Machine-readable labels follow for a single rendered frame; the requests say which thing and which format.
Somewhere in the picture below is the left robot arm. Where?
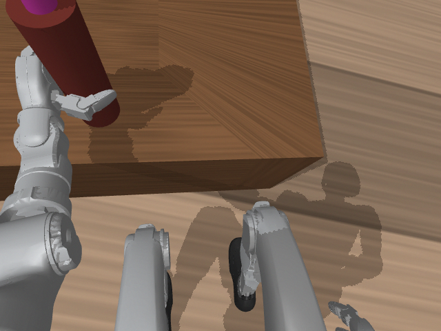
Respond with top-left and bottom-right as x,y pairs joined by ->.
0,108 -> 82,331

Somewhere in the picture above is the bottle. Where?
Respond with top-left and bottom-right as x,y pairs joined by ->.
6,0 -> 120,128

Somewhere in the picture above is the left robot hand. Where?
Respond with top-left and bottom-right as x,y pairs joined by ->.
15,45 -> 117,121

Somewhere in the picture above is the right robot hand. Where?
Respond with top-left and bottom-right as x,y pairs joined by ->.
328,301 -> 375,331

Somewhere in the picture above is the right robot foot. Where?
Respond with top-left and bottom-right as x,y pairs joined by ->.
229,237 -> 256,312

